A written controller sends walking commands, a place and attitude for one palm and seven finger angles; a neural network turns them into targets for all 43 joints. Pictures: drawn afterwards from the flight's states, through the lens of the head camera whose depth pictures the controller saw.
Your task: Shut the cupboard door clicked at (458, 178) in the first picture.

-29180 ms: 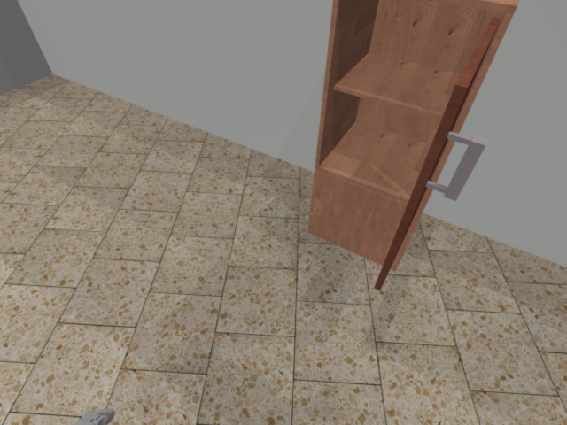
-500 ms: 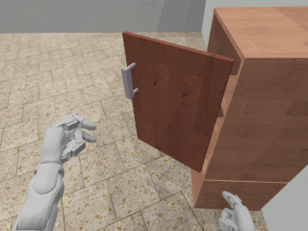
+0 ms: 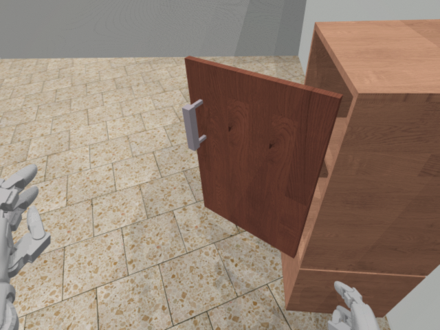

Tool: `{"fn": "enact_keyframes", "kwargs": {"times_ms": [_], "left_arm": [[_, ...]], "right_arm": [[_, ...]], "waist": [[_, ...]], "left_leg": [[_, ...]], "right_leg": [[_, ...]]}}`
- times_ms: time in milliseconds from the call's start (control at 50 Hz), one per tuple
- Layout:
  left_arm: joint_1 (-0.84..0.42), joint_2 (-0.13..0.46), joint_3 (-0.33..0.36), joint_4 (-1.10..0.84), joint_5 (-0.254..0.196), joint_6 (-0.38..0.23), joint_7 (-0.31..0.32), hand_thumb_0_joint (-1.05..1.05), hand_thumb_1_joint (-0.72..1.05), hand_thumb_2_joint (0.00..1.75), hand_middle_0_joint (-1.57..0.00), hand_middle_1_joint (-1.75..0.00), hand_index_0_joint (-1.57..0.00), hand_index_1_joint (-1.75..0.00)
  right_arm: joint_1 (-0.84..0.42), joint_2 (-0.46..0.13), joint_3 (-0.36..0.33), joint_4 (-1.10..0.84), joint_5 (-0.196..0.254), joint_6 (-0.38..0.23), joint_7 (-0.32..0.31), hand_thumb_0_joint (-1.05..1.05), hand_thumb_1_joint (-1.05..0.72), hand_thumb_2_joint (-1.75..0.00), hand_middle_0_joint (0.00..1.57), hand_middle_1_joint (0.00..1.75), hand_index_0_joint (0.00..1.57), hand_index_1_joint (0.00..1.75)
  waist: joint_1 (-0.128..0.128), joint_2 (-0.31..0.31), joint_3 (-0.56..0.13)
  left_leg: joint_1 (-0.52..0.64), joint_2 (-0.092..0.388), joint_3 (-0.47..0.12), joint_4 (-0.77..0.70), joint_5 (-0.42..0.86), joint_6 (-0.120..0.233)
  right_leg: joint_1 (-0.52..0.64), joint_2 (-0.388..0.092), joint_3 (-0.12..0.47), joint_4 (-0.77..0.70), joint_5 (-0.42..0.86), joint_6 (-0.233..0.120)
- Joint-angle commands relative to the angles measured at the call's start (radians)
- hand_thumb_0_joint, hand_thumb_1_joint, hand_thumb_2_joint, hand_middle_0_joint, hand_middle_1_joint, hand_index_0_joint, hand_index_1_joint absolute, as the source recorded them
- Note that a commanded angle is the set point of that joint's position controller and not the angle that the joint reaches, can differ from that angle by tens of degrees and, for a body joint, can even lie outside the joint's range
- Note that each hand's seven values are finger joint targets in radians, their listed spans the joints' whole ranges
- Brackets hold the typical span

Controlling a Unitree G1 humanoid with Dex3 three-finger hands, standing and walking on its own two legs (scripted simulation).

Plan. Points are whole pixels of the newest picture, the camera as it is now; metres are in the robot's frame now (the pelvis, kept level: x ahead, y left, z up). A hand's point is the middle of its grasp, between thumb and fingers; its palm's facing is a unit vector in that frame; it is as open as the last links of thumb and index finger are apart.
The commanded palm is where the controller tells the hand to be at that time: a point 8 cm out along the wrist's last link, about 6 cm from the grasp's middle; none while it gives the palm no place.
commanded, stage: draw the hand back to the body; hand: left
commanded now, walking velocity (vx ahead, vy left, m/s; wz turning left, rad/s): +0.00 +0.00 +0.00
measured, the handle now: (196, 124) +0.62 +0.16 +0.06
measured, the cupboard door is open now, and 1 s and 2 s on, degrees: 58 58 58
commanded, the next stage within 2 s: step back with the hand held close in 0.24 s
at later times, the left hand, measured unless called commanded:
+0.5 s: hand (67, 231) +0.20 +0.25 +0.16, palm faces +0.42 -0.79 -0.45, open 7.4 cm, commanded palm +0.14 +0.29 +0.17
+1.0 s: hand (21, 267) +0.14 +0.29 +0.15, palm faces +0.41 -0.78 -0.47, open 7.4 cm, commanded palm +0.08 +0.32 +0.17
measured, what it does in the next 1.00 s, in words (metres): shifts its weight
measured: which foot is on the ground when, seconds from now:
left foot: down 0.00-1.00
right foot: down 0.00-1.00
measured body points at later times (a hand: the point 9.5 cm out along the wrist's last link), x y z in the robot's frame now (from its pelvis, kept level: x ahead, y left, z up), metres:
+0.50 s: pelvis +0.00 -0.01 +0.00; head -0.01 -0.04 +0.45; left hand +0.17 +0.29 +0.18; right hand +0.18 -0.24 -0.10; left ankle +0.01 +0.10 -0.74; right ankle -0.02 -0.13 -0.74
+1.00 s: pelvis -0.06 +0.02 -0.01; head -0.06 +0.03 +0.44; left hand +0.11 +0.33 +0.18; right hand +0.12 -0.22 -0.08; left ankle +0.01 +0.10 -0.74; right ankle -0.02 -0.13 -0.74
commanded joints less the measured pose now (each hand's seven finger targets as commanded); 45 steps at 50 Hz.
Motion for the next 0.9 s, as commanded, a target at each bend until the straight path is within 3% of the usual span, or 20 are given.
{"fn": "enact_keyframes", "kwargs": {"times_ms": [0,20,80,100,160,200,260,300,340,360,380,400,420,500,560,600,660,720,780,880], "left_arm": [[-0.151,0.181,0.071,-0.162,0.002,-0.055,0.005,0.0,0.9,0.9,-0.2,-0.3,-0.2,-0.3],[-0.161,0.167,0.058,-0.186,0.001,-0.061,0.005,0.0,0.9,0.9,-0.2,-0.3,-0.2,-0.3],[-0.156,0.213,0.102,-0.239,0.003,-0.07,0.01,0.0,0.9,0.9,-0.2,-0.3,-0.2,-0.3],[-0.145,0.236,0.121,-0.245,0.004,-0.072,0.011,0.0,0.9,0.9,-0.2,-0.3,-0.2,-0.3],[-0.124,0.217,0.114,-0.259,0.002,-0.072,0.011,0.0,0.9,0.9,-0.2,-0.3,-0.2,-0.3],[-0.1,0.228,0.133,-0.226,0.001,-0.068,0.01,0.0,0.9,0.9,-0.2,-0.3,-0.2,-0.3],[-0.092,0.186,0.104,-0.187,-0.005,-0.066,0.001,0.0,0.9,0.9,-0.2,-0.3,-0.2,-0.3],[-0.075,0.191,0.108,-0.166,-0.006,-0.065,-0.002,0.0,0.9,0.9,-0.2,-0.3,-0.2,-0.3],[-0.079,0.177,0.094,-0.176,-0.008,-0.068,-0.005,0.0,0.9,0.9,-0.2,-0.3,-0.2,-0.3],[-0.183,0.285,0.185,-0.258,-0.001,-0.111,0.003,0.0,0.9,0.9,-0.2,-0.3,-0.2,-0.3],[-0.074,0.233,0.149,-0.171,-0.004,-0.121,0.001,0.0,0.9,0.9,-0.2,-0.3,-0.2,-0.3],[-0.062,0.246,0.15,-0.194,0.001,-0.129,0.001,0.0,0.9,0.9,-0.2,-0.3,-0.2,-0.3],[-0.028,0.216,0.123,-0.189,0.003,-0.136,0.001,0.0,0.9,0.9,-0.2,-0.3,-0.2,-0.3],[0.021,0.26,0.162,-0.245,0.002,-0.157,0.015,0.0,0.9,0.9,-0.2,-0.3,-0.2,-0.3],[0.048,0.265,0.173,-0.264,-0.005,-0.161,0.022,0.0,0.9,0.9,-0.2,-0.3,-0.2,-0.3],[0.06,0.298,0.205,-0.271,-0.008,-0.16,0.027,0.0,0.9,0.9,-0.2,-0.3,-0.2,-0.3],[0.078,0.277,0.189,-0.271,-0.011,-0.157,0.031,0.0,0.9,0.9,-0.2,-0.3,-0.2,-0.3],[0.091,0.271,0.185,-0.273,-0.009,-0.157,0.034,0.0,0.9,0.9,-0.2,-0.3,-0.2,-0.3],[0.086,0.27,0.183,-0.284,-0.006,-0.166,0.039,0.0,0.9,0.9,-0.2,-0.3,-0.2,-0.3],[0.052,0.266,0.198,-0.308,0.016,-0.2,0.043,0.0,0.9,0.9,-0.2,-0.3,-0.2,-0.3]], "right_arm": [[-0.133,-0.098,-0.042,-0.157,-0.004,-0.059,-0.007,0.0,-0.9,-0.9,0.2,0.3,0.2,0.3],[-0.137,-0.089,-0.038,-0.163,-0.003,-0.06,-0.007,0.0,-0.9,-0.9,0.2,0.3,0.2,0.3],[-0.142,-0.082,-0.035,-0.165,-0.009,-0.069,-0.008,0.0,-0.9,-0.9,0.2,0.3,0.2,0.3],[-0.147,-0.084,-0.035,-0.16,-0.01,-0.073,-0.008,0.0,-0.9,-0.9,0.2,0.3,0.2,0.3],[-0.148,-0.069,-0.026,-0.165,-0.011,-0.079,-0.007,0.0,-0.9,-0.9,0.2,0.3,0.2,0.3],[-0.148,-0.073,-0.03,-0.159,-0.012,-0.079,-0.007,0.0,-0.9,-0.9,0.2,0.3,0.2,0.3],[-0.144,-0.071,-0.028,-0.163,-0.009,-0.071,-0.005,0.0,-0.9,-0.9,0.2,0.3,0.2,0.3],[-0.144,-0.078,-0.036,-0.16,-0.007,-0.066,-0.004,0.0,-0.9,-0.9,0.2,0.3,0.2,0.3],[-0.141,-0.077,-0.037,-0.166,-0.006,-0.062,-0.004,0.0,-0.9,-0.9,0.2,0.3,0.2,0.3],[-0.143,-0.104,-0.048,-0.198,-0.004,-0.039,0.001,0.0,-0.9,-0.9,0.2,0.3,0.2,0.3],[-0.143,-0.092,-0.048,-0.179,-0.007,-0.028,-0.003,0.0,-0.9,-0.9,0.2,0.3,0.2,0.3],[-0.151,-0.093,-0.05,-0.183,-0.01,-0.023,-0.001,0.0,-0.9,-0.9,0.2,0.3,0.2,0.3],[-0.144,-0.087,-0.05,-0.185,-0.01,-0.013,0.001,0.0,-0.9,-0.9,0.2,0.3,0.2,0.3],[-0.129,-0.1,-0.07,-0.194,-0.012,0.015,-0.007,0.0,-0.9,-0.9,0.2,0.3,0.2,0.3],[-0.121,-0.096,-0.078,-0.211,-0.007,0.038,-0.015,0.0,-0.9,-0.9,0.2,0.3,0.2,0.3],[-0.122,-0.101,-0.082,-0.218,-0.008,0.05,-0.021,0.0,-0.9,-0.9,0.2,0.3,0.2,0.3],[-0.114,-0.1,-0.084,-0.234,-0.003,0.067,-0.024,0.0,-0.9,-0.9,0.2,0.3,0.2,0.3],[-0.111,-0.103,-0.083,-0.239,-0.003,0.07,-0.026,0.0,-0.9,-0.9,0.2,0.3,0.2,0.3],[-0.107,-0.111,-0.083,-0.245,-0.003,0.065,-0.026,0.0,-0.9,-0.9,0.2,0.3,0.2,0.3],[-0.102,-0.122,-0.08,-0.255,-0.006,0.037,-0.028,0.0,-0.9,-0.9,0.2,0.3,0.2,0.3]], "waist": [[-0.031,-0.071,0.004],[-0.03,-0.058,-0.028],[-0.014,-0.011,-0.085],[-0.009,-0.003,-0.074],[-0.01,0.044,-0.059],[-0.007,0.004,-0.027],[-0.017,-0.018,0.009],[-0.016,-0.061,0.014],[-0.017,-0.054,-0.015],[-0.051,-0.04,0.006],[-0.053,-0.09,-0.022],[-0.048,-0.081,-0.019],[-0.056,-0.079,-0.047],[-0.059,-0.06,-0.148],[-0.064,-0.088,-0.203],[-0.062,-0.077,-0.21],[-0.067,-0.065,-0.207],[-0.067,-0.042,-0.193],[-0.068,-0.005,-0.164],[-0.07,0.056,-0.099]], "left_leg": [[0.022,0.023,-0.034,-0.086,0.094,0.004],[0.029,0.023,-0.035,-0.084,0.103,0.005],[0.044,0.017,-0.032,-0.071,0.148,0.004],[0.037,0.016,-0.032,-0.07,0.146,0.001],[0.034,0.018,-0.029,-0.069,0.167,-0.006],[0.024,0.019,-0.025,-0.069,0.164,-0.007],[0.017,0.023,-0.021,-0.075,0.158,-0.007],[0.015,0.025,-0.017,-0.077,0.149,-0.004],[0.028,0.026,-0.013,-0.074,0.148,0.0],[-0.05,0.042,-0.038,-0.018,0.079,0.017],[-0.049,0.038,-0.043,0.008,0.076,0.019],[-0.049,0.034,-0.04,0.018,0.09,0.017],[-0.054,0.037,-0.038,0.025,0.108,0.016],[-0.048,0.052,-0.035,0.041,0.251,0.011],[-0.045,0.066,-0.038,0.052,0.371,0.011],[-0.055,0.07,-0.04,0.055,0.418,0.01],[-0.089,0.086,-0.049,0.046,0.435,0.011],[-0.148,0.099,-0.066,0.026,0.377,0.011],[-0.23,0.118,-0.094,-0.019,0.226,0.024],[-0.513,0.155,-0.156,-0.128,-0.217,0.059]], "right_leg": [[-0.112,0.026,0.006,-0.08,0.087,-0.015],[-0.09,0.022,0.007,-0.067,0.091,-0.017],[-0.054,0.02,0.01,-0.057,0.134,-0.021],[-0.054,0.022,0.014,-0.071,0.132,-0.022],[-0.055,0.02,0.009,-0.061,0.155,-0.024],[-0.069,0.027,0.011,-0.084,0.148,-0.024],[-0.085,0.026,0.006,-0.079,0.139,-0.02],[-0.091,0.028,0.011,-0.095,0.125,-0.017],[-0.083,0.022,0.012,-0.084,0.123,-0.014],[-0.161,-0.037,0.086,-0.124,0.14,-0.012],[-0.177,-0.065,0.091,-0.123,0.135,-0.017],[-0.188,-0.076,0.098,-0.124,0.175,-0.016],[-0.183,-0.084,0.088,-0.103,0.186,-0.018],[-0.149,-0.078,0.062,-0.02,0.341,-0.009],[-0.119,-0.068,0.048,0.039,0.451,0.0],[-0.114,-0.063,0.043,0.059,0.495,0.004],[-0.107,-0.052,0.046,0.091,0.486,0.005],[-0.099,-0.043,0.048,0.102,0.421,0.005],[-0.098,-0.022,0.053,0.11,0.289,0.009],[0.023,0.014,0.057,0.192,0.152,0.012]]}}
